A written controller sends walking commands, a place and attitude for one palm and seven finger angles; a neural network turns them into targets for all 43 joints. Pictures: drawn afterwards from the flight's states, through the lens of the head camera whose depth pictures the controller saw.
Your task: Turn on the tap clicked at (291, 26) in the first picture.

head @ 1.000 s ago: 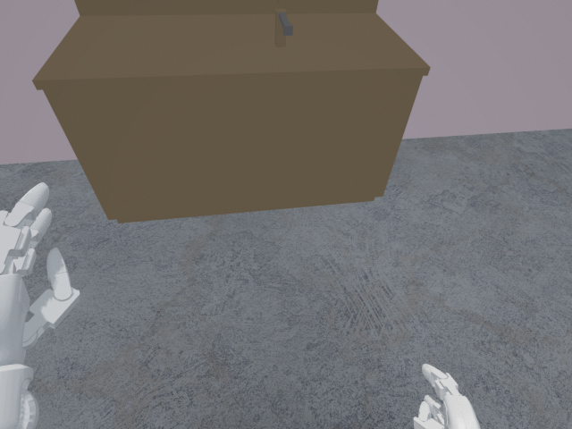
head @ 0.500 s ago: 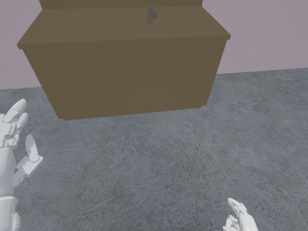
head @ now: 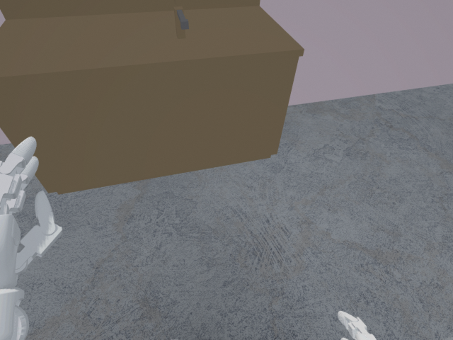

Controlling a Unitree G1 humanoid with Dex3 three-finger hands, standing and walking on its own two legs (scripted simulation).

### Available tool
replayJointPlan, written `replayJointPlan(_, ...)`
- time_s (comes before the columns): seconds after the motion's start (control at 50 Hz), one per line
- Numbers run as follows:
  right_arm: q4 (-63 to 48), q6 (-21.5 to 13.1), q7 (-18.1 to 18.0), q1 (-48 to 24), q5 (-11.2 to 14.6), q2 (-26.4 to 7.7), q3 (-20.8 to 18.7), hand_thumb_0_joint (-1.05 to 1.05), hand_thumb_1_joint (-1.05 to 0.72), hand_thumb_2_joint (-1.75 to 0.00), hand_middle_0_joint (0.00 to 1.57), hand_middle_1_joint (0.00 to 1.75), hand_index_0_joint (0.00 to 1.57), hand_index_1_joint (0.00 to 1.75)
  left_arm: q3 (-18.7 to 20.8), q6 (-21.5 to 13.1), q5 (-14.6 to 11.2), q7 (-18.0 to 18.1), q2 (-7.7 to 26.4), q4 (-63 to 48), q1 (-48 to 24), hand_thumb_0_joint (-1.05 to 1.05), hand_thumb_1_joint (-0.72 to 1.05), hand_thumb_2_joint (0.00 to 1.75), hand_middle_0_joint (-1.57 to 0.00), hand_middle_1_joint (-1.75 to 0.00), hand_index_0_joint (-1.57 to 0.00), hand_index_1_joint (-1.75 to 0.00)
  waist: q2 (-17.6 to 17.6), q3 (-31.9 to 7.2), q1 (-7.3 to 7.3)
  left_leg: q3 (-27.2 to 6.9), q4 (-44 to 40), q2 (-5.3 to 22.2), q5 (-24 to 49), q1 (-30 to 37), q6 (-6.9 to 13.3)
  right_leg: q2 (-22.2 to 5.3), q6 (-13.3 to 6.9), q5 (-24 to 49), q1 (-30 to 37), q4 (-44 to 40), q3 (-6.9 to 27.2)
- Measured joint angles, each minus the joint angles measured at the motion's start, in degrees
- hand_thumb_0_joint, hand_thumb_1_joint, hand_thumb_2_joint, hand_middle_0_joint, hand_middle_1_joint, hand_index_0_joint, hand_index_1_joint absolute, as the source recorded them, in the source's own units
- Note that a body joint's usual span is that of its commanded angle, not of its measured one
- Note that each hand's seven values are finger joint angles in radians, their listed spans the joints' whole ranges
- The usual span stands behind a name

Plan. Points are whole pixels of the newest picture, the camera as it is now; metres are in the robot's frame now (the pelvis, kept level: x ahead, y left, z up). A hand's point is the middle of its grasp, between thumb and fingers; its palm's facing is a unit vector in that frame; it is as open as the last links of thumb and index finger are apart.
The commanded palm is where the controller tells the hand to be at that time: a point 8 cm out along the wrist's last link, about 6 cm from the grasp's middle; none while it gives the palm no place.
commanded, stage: walk to a spot facing it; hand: left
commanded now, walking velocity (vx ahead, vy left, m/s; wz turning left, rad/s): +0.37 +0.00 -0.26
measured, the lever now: (184, 24) +1.16 +0.22 +0.08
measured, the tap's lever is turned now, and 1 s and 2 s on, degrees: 0 0 0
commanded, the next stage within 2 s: take the last steps up to it in 0.88 s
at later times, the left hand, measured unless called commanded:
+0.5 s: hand (155, 136) +0.40 +0.15 +0.17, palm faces +0.27 -0.84 -0.48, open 7.4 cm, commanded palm +0.34 +0.21 +0.18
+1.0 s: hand (183, 81) +0.56 +0.13 +0.18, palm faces +0.29 -0.88 -0.38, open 7.4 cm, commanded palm +0.50 +0.18 +0.18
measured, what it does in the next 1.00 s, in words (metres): walks ahead: left foot, then right foot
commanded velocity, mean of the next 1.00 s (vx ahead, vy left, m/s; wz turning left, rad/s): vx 0.33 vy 0.00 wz -0.03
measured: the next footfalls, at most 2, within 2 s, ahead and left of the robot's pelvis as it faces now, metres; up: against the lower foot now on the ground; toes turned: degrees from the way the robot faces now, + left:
left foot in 0.12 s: +0.13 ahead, +0.14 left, +0.00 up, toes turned +7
right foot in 0.44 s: +0.21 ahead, -0.15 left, +0.00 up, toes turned -19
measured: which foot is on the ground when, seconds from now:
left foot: up 0.00-0.10, down 0.12-0.44, up 0.46-0.80, down 0.82-1.00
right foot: down 0.00-0.14, up 0.16-0.42, down 0.44-0.82, up 0.84-1.00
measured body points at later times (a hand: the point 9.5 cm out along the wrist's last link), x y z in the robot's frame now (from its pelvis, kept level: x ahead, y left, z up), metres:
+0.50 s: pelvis +0.14 -0.05 -0.02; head +0.17 -0.07 +0.43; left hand +0.38 +0.19 +0.19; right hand +0.26 -0.28 -0.13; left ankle +0.09 +0.12 -0.69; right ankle +0.17 -0.14 -0.73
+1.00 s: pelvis +0.30 -0.07 -0.01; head +0.32 -0.07 +0.44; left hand +0.54 +0.17 +0.20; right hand +0.45 -0.30 -0.09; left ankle +0.37 +0.05 -0.73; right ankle +0.27 -0.19 -0.68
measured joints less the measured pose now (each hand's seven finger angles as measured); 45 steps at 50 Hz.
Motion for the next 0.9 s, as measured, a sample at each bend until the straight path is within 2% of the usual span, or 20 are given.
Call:
replayJointPlan(0.06, -1.26, 0.04, -0.37, 0.48, -0.16, -0.56, -0.42, 0.01, -0.9, -0.9, 0.2, 0.3, 0.2, 0.3, 1.52, -0.58, -0.44, 0.26, 1.45, -1.86, 1.64, 0.01, 0.89, 0.9, -0.21, -0.3, -0.21, -0.3, -1.07, 0.62, 0.1, 2.1, -12.17, 0.43, 4.42, 2.32, 0.29, -0.19, 0.41, -0.47, 1.54, -1.29, 1.11)
replayJointPlan(0.12, -2.88, -0.57, -0.96, 0.84, -0.12, -1.63, -1.05, 0.01, -0.9, -0.9, 0.2, 0.3, 0.2, 0.3, 2.47, -0.66, -0.87, 0.68, 2.11, -3.01, 1.96, 0.01, 0.89, 0.9, -0.21, -0.3, -0.21, -0.3, -0.61, 1.1, 0.7, 4.22, -23.47, 0.57, 10.41, 7.37, 1.38, 0.36, 1.22, -3.72, 1.96, 2.16, 2.22)
replayJointPlan(0.16, -2.73, -0.67, -1.33, -0.66, 0.02, -0.76, -1.43, 0.01, -0.9, -0.9, 0.2, 0.3, 0.2, 0.3, 3.48, -0.8, -1.19, 1.03, 2.48, -2.01, 1.07, 0.01, 0.89, 0.9, -0.21, -0.3, -0.21, -0.3, -2.16, 1.77, 1.11, 6.19, -21.38, 0.2, 11.65, 8.23, 1.44, -0.7, 1.85, -7.68, -0.62, 10.86, 3.12)
replayJointPlan(0.22, -2.3, -1.42, -1.28, -2.54, -0.06, 1.09, -1.15, 0.01, -0.9, -0.9, 0.2, 0.3, 0.2, 0.3, 3.29, 0.28, -0.9, 0.99, 1.8, 1.24, -1.26, 0.01, 0.89, 0.9, -0.21, -0.3, -0.21, -0.3, -1.63, 1.75, 0.57, 7.44, -20.73, 1.05, 8.62, 10.09, 1.0, -1.63, 2.84, -9.71, -7.33, 26.48, 0.96)
replayJointPlan(0.26, -2.22, -2.15, -0.91, -3.08, -0.05, 2.43, -0.5, 0.01, -0.9, -0.9, 0.2, 0.3, 0.2, 0.3, 2.64, 1.1, -0.54, 0.76, 1.41, 1.5, -2.21, 0.01, 0.89, 0.9, -0.2, -0.3, -0.2, -0.3, -0.88, 1.89, 0.31, 7.74, -22.24, 1.96, 8.36, 11.71, 0.5, -2.92, 3.45, -8.32, -10.94, 29.63, -0.89)
replayJointPlan(0.3, -2.49, -2.72, -0.44, -3.07, -0.08, 3.61, 0.3, 0.01, -0.9, -0.9, 0.2, 0.3, 0.2, 0.3, 2.11, 1.4, -0.28, 0.55, 1.08, 0.22, -1.74, 0.01, 0.89, 0.9, -0.2, -0.3, -0.2, -0.3, -0.13, 2.1, 0.3, 8.33, -23.97, 3.08, 8.34, 13.5, -0.33, -4.4, 3.85, -6.06, -12.99, 26.67, -2.75)
replayJointPlan(0.38, -3.54, -3.26, 0.03, -1.97, -0.27, 4.99, 1.33, 0.01, -0.9, -0.9, 0.2, 0.3, 0.2, 0.3, 2.28, 0.8, -0.15, 0.18, 1.75, -2.13, 0.56, 0.01, 0.89, 0.9, -0.21, -0.3, -0.2, -0.3, 2.01, 2.87, 0.08, 9.15, -24.99, 5.7, 6.68, 16.51, -2.42, -5.61, 4.28, -2.41, -11.89, 13.13, -6.5)
replayJointPlan(0.42, -3.98, -3.04, 0.04, -1.16, -0.09, 5.1, 1.34, 0.01, -0.9, -0.9, 0.2, 0.3, 0.2, 0.3, 2.97, 0.65, -0.28, 0.07, 3.18, -2.29, 0.72, 0.01, 0.89, 0.9, -0.21, -0.3, -0.2, -0.3, 2.99, 3.33, -0.11, 8.57, -21.62, 7.21, 3.91, 16.42, -3.0, -5.03, 4.06, 0.17, -9.0, 5.96, -8.16)
replayJointPlan(0.44, -4.14, -2.84, 0.04, -0.86, 0.15, 4.98, 1.19, 0.01, -0.9, -0.9, 0.2, 0.3, 0.2, 0.3, 3.35, 0.75, -0.28, 0.04, 4.1, -2.4, 0.3, 0.01, 0.89, 0.9, -0.21, -0.3, -0.21, -0.3, 3.13, 3.54, -0.23, 7.99, -17.59, 7.92, 1.85, 15.09, -2.11, -4.8, 2.8, 3.15, -7.97, 4.0, -8.54)
replayJointPlan(0.46, -3.53, -2.4, 0.09, -1.35, 0.37, 4.44, 0.87, 0.01, -0.9, -0.9, 0.2, 0.3, 0.2, 0.3, 3.39, 0.75, -0.14, -0.04, 4.18, -2.16, -0.72, 0.01, 0.89, 0.9, -0.21, -0.3, -0.21, -0.3, 3.63, 4.12, -0.1, 6.17, -10.77, 8.22, -0.52, 12.55, -0.99, -4.59, 1.3, 3.85, -8.49, 6.06, -8.97)
replayJointPlan(0.52, -0.1, -0.66, 0.68, -3.88, 0.62, 1.97, -0.34, 0.01, -0.9, -0.9, 0.2, 0.3, 0.2, 0.3, 3.05, 0.93, -0.76, -0.59, 2.33, -1.63, -2.55, 0.01, 0.89, 0.9, -0.21, -0.3, -0.21, -0.3, 3.7, 5.69, 0.41, 0.13, 10.87, 4.35, -2.67, 3.52, 0.08, -4.44, -0.45, -0.14, -8.06, 9.24, -8.7)
replayJointPlan(0.54, 0.55, -0.07, 0.8, -4.41, 0.7, 1.18, -0.7, 0.01, -0.9, -0.9, 0.2, 0.3, 0.2, 0.3, 3.04, 0.93, -0.83, -0.68, 1.72, -1.89, -2.19, 0.01, 0.89, 0.9, -0.21, -0.3, -0.21, -0.3, 3.59, 5.92, 0.22, -0.56, 15.35, 3.42, -1.87, 0.81, -0.05, -4.35, -0.45, -0.67, -7.14, 8.49, -8.69)
replayJointPlan(0.58, 1.04, 0.79, 0.75, -4.91, 0.74, -0.08, -1.44, 0.01, -0.9, -0.9, 0.2, 0.3, 0.2, 0.3, 3.13, 0.55, -0.76, -0.61, 1.03, -2.81, -0.44, 0.01, 0.89, 0.9, -0.21, -0.3, -0.21, -0.3, 3.26, 6.0, -0.3, -0.67, 18.87, 2.65, 0.24, -3.76, -0.4, -4.08, 0.05, -0.39, -5.06, 5.82, -8.83)
replayJointPlan(0.62, 0.69, 1.27, 0.55, -4.77, 0.67, -0.86, -2.16, 0.01, -0.9, -0.9, 0.2, 0.3, 0.2, 0.3, 3.35, 0.11, -0.69, -0.38, 1.06, -4.05, 1.52, 0.01, 0.89, 0.9, -0.21, -0.3, -0.21, -0.3, 2.44, 5.91, -0.72, 0.16, 15.11, 2.77, 2.05, -6.47, -0.55, -3.97, -0.04, -0.07, -2.93, 2.94, -8.94)
replayJointPlan(0.66, -0.28, 1.42, 0.31, -4.13, 0.51, -1.35, -2.69, 0.01, -0.9, -0.9, 0.2, 0.3, 0.2, 0.3, 3.74, -0.27, -0.73, -0.05, 1.7, -5.47, 2.89, 0.01, 0.89, 0.9, -0.21, -0.3, -0.21, -0.3, 1.18, 5.81, -0.75, 1.71, 6.02, 3.22, 4.11, -6.8, -0.3, -4.17, 0.12, -0.17, -0.95, 0.81, -8.91)
replayJointPlan(0.72, -1.88, 1.01, -0.04, -2.85, 0.34, -1.93, -3.3, 0.01, -0.9, -0.9, 0.2, 0.3, 0.2, 0.3, 4.27, -0.69, -0.87, 0.66, 2.72, -7.03, 3.61, 0.01, 0.89, 0.9, -0.21, -0.3, -0.21, -0.3, -0.45, 5.72, -0.14, 4.19, -7.57, 3.01, 6.99, -4.5, 0.36, -4.63, 0.77, -1.57, 1.85, -0.38, -8.75)
replayJointPlan(0.78, -3.07, 0.33, -0.55, -1.76, 0.3, -2.2, -3.65, 0.01, -0.9, -0.9, 0.2, 0.3, 0.2, 0.3, 4.31, -0.69, -0.96, 1.42, 2.96, -7.57, 2.87, 0.01, 0.89, 0.9, -0.21, -0.3, -0.21, -0.3, -1.48, 5.17, 0.71, 6.88, -18.16, 1.63, 11.34, 0.42, 0.95, -5.28, 1.85, -4.83, 4.31, 1.37, -8.39)
replayJointPlan(0.82, -4.22, -0.23, -0.93, -1.63, 0.36, -2.46, -3.78, 0.01, -0.9, -0.9, 0.2, 0.3, 0.2, 0.3, 4.65, -0.9, -1.03, 1.87, 2.94, -7.48, 1.87, 0.01, 0.89, 0.9, -0.21, -0.3, -0.21, -0.3, -1.34, 4.41, 1.15, 7.69, -22.93, 0.82, 16.42, 4.09, 2.29, -5.72, 2.68, -8.6, 3.81, 7.19, -7.59)
replayJointPlan(0.84, -4.14, -0.41, -1.08, -2.52, 0.45, -1.75, -4.0, 0.01, -0.9, -0.9, 0.2, 0.3, 0.2, 0.3, 4.85, -0.99, -1.22, 2.0, 3.12, -6.54, 0.29, 0.01, 0.89, 0.9, -0.21, -0.3, -0.21, -0.3, -2.0, 4.7, 1.05, 7.99, -20.65, 0.57, 16.97, 3.97, 2.79, -6.15, 3.07, -10.4, 2.18, 13.11, -6.02)
replayJointPlan(0.9, -3.4, -0.58, -0.58, -5.33, 0.59, 0.98, -3.15, 0.01, -0.9, -0.9, 0.2, 0.3, 0.19, 0.3, 4.58, -0.34, -1.38, 1.44, 3.21, -1.65, -4.72, 0.01, 0.89, 0.9, -0.21, -0.3, -0.21, -0.3, -2.17, 4.76, 0.24, 7.61, -16.8, 0.68, 11.9, 4.12, 2.89, -4.7, 3.81, -12.99, -5.41, 30.88, -1.66)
